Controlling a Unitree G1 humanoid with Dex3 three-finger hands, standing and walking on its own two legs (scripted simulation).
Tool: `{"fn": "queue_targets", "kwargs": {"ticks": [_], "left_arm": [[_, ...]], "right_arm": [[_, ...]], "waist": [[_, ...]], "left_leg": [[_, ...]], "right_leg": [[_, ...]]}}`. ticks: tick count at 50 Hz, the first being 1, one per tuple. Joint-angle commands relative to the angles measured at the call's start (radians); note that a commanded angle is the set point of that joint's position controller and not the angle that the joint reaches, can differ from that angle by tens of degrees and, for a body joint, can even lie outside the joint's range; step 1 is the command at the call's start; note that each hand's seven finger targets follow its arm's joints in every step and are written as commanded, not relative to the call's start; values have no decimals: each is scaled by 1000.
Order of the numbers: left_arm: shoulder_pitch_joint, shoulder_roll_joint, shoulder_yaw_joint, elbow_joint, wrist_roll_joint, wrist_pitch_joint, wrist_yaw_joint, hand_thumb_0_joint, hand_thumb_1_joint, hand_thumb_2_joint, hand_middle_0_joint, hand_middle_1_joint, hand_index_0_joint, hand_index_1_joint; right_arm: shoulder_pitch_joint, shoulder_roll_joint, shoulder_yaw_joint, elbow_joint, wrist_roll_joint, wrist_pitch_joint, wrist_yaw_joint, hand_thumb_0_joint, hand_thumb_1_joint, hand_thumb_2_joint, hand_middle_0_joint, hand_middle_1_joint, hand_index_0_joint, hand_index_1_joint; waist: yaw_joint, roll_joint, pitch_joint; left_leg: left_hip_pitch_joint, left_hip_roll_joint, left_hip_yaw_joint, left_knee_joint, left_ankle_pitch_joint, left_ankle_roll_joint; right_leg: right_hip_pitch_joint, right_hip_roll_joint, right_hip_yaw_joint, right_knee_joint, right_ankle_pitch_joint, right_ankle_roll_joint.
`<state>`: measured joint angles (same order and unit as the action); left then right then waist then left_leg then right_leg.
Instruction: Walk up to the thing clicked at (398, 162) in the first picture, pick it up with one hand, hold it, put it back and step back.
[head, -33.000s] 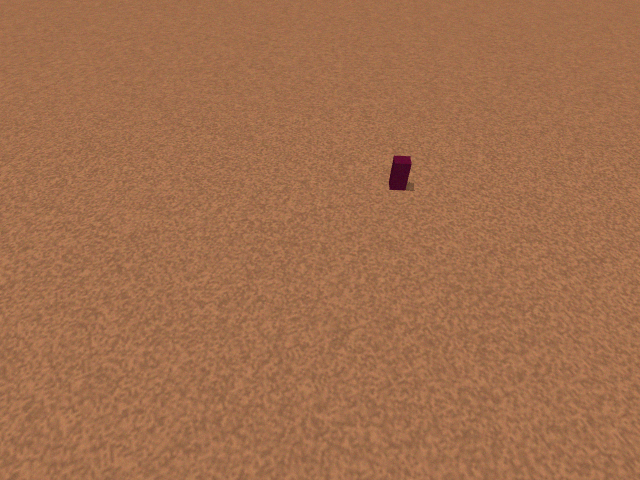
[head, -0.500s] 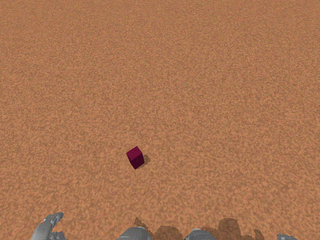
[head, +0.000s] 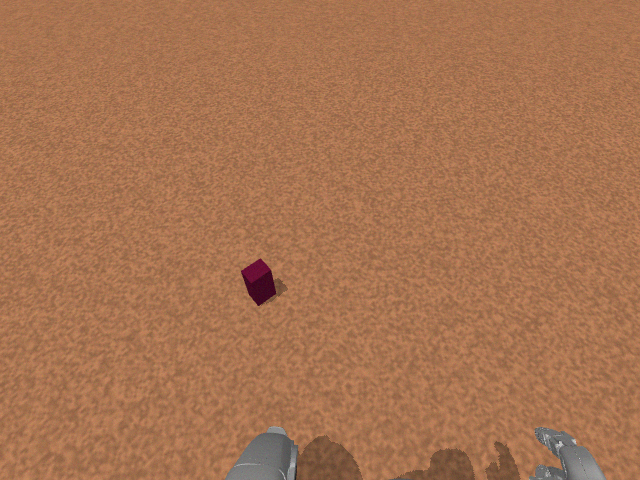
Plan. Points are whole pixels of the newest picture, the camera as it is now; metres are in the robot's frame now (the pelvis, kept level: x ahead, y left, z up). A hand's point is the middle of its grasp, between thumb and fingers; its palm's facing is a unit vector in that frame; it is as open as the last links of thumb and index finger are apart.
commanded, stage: step back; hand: left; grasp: from the side
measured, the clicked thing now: (259, 282) +0.74 +0.25 -0.67
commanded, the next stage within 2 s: stand in 1.76 s
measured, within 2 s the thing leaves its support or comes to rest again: neither
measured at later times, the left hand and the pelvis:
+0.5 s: hand out of the picture -0.06 +0.28 -0.13, palm faces +0.01 -0.92 -0.40, open 7.4 cm; pelvis -0.17 +0.00 +0.01, yaw +1 degrees
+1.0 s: hand out of the picture -0.24 +0.27 -0.13, palm faces +0.08 -0.92 -0.39, open 7.4 cm; pelvis -0.28 -0.02 +0.01, yaw +4 degrees
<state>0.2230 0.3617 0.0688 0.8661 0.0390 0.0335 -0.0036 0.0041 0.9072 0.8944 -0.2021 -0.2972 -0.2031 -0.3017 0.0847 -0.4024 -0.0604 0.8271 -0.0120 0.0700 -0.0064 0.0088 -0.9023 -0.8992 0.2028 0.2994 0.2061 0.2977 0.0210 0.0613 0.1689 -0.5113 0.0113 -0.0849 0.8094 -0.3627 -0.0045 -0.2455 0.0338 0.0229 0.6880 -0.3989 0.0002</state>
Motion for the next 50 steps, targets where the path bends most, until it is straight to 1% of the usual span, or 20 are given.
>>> {"fn": "queue_targets", "kwargs": {"ticks": [1,8,11,12,13,14,16,18,24,28,29,30,31,34,39,42,43,45,46,50], "left_arm": [[-152,308,82,-142,-1,-36,37,0,900,900,-200,-300,-200,-300],[-45,254,74,-136,8,-18,50,0,900,900,-200,-300,-200,-300],[-95,266,65,-151,-19,5,42,0,900,900,-200,-300,-200,-300],[-58,223,48,-156,-20,11,39,0,900,900,-200,-300,-200,-300],[-27,187,37,-159,-28,13,35,0,900,900,-200,-300,-200,-300],[-119,224,55,-172,-30,14,52,0,900,900,-200,-300,-200,-300],[-133,232,63,-142,-32,19,53,0,900,900,-200,-300,-200,-300],[-50,226,60,-97,-39,17,44,0,900,900,-200,-300,-200,-300],[-51,204,55,-93,-19,-2,23,0,900,900,-200,-300,-200,-300],[64,217,62,-20,-1,-25,24,0,900,900,-200,-300,-200,-300],[53,288,84,-31,14,-31,22,0,900,900,-200,-300,-200,-300],[-11,411,107,-61,13,-25,22,0,900,900,-200,-300,-200,-300],[-81,409,106,-89,7,-33,28,0,900,900,-200,-300,-200,-300],[-150,269,71,-91,11,-44,35,0,900,900,-200,-300,-200,-300],[-30,277,80,-61,19,-50,26,0,900,900,-200,-300,-200,-300],[-75,278,65,-57,2,-35,11,0,900,900,-200,-300,-200,-300],[-42,235,42,-52,1,-32,9,0,900,900,-200,-300,-200,-300],[-77,184,25,-42,-25,-32,5,0,900,900,-200,-300,-200,-300],[-119,260,51,-26,-12,-37,7,0,900,900,-200,-300,-200,-300],[-27,212,42,38,-25,-59,-11,0,900,900,-200,-300,-200,-300]], "right_arm": [[55,-198,-59,-56,15,-21,-19,0,-900,-900,200,300,200,300],[66,-157,-34,-63,-3,-45,-16,0,-900,-900,200,300,200,300],[191,-155,-45,-7,-11,-53,-15,0,-900,-900,200,300,200,300],[169,-189,-59,-11,-22,-59,-18,0,-900,-900,200,300,200,300],[142,-286,-81,-25,-37,-57,-17,0,-900,-900,200,300,200,300],[121,-378,-91,-48,-22,-54,-6,0,-900,-900,200,300,200,300],[63,-291,-68,-40,-27,-63,-17,0,-900,-900,200,300,200,300],[13,-243,-51,-48,-25,-63,-25,0,-900,-900,200,300,200,300],[80,-240,-56,-54,-30,-46,-22,0,-900,-900,200,300,200,300],[35,-218,-42,-58,-6,-23,-12,0,-900,-900,200,300,200,300],[60,-165,-27,-68,-2,-25,-10,0,-900,-900,200,300,200,300],[-9,-160,-35,-86,1,-26,-28,0,-900,-900,200,300,200,300],[-7,-204,-56,-76,2,-21,-32,0,-900,-900,200,300,200,300],[78,-180,-39,-17,11,-38,-23,0,-900,-900,200,300,200,300],[35,-163,-33,-14,-17,-62,-5,0,-900,-900,200,300,200,300],[129,-134,-36,51,-14,-86,-1,0,-900,-900,200,300,200,300],[148,-152,-49,72,-22,-94,-4,0,-900,-900,200,300,200,300],[95,-280,-60,54,-32,-103,-4,0,-900,-900,200,300,200,300],[57,-301,-65,45,-28,-106,1,0,-900,-900,200,300,200,300],[2,-215,-35,60,-28,-111,3,0,-900,-900,200,300,200,300]], "waist": [[-52,-152,-66],[33,-241,-182],[-23,-232,-235],[-2,-146,-245],[9,72,-242],[-59,181,-242],[-26,29,-177],[21,51,-170],[-34,110,-210],[14,74,-284],[1,-119,-231],[62,-355,-181],[29,-297,-105],[-32,-152,-120],[59,-235,-149],[0,-223,-167],[-5,-156,-185],[-23,109,-155],[-34,46,-83],[14,75,-92]], "left_leg": [[20,-129,-140,446,-123,-3],[42,-53,22,-21,-151,-9],[239,-51,114,-405,114,8],[319,24,-24,-419,235,31],[407,253,-330,-425,397,130],[243,390,-474,-461,476,298],[181,314,-312,-428,498,269],[193,252,-183,-379,498,232],[360,243,-170,-323,466,247],[208,158,-80,-188,290,129],[-24,25,-41,-48,30,59],[-22,-97,-17,187,-243,7],[29,-43,-134,341,-242,-8],[23,-109,-75,374,-95,-3],[5,-40,23,-22,-162,-13],[308,-50,110,-416,-23,9],[436,-34,45,-451,44,26],[318,307,-478,-596,-443,191],[127,334,-484,-613,-474,241],[115,162,-166,-502,-220,131]], "right_leg": [[-210,-338,310,-324,280,-236],[155,-272,173,-146,530,-181],[118,-244,141,-6,539,-142],[6,-193,119,55,417,-97],[-224,-47,33,214,111,-35],[-199,29,58,391,-282,-13],[-199,51,195,578,-214,-31],[-207,47,151,610,-128,-24],[-143,-10,38,158,-132,18],[137,-25,17,-298,142,-32],[194,-163,281,-325,57,-84],[-83,-435,551,-407,50,-273],[-242,-494,599,-426,65,-319],[-113,-275,226,-255,281,-203],[109,-264,255,-278,-67,-193],[-24,-248,196,-218,-41,-157],[-109,-211,156,-136,-3,-116],[-273,-50,-21,63,-155,-15],[-158,-83,50,159,-182,-15],[21,-62,-13,-78,18,-21]]}}
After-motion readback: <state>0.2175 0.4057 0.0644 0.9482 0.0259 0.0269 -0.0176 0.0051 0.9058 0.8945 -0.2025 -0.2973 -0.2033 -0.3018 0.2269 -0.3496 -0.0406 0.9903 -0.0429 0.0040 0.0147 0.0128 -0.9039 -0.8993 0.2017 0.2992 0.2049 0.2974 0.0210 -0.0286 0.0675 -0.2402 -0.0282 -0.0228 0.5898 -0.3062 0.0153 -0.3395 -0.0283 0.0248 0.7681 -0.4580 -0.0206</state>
